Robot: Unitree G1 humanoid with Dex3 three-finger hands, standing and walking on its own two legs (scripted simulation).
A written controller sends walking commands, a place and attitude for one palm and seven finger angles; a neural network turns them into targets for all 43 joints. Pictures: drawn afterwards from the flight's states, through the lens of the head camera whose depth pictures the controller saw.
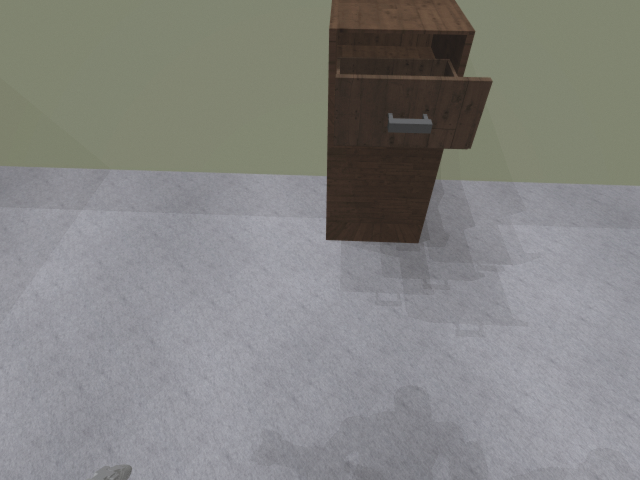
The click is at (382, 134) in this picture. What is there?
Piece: drawer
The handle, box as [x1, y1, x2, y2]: [387, 113, 432, 133]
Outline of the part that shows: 388,113 388,131 430,133 432,124 430,119 427,118 426,114 423,114 421,119 393,118 392,114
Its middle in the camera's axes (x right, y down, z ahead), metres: +0.21 -0.28 +0.93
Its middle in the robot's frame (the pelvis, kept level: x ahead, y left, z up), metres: +0.90 -0.17 +0.00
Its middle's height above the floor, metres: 0.77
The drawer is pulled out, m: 0.30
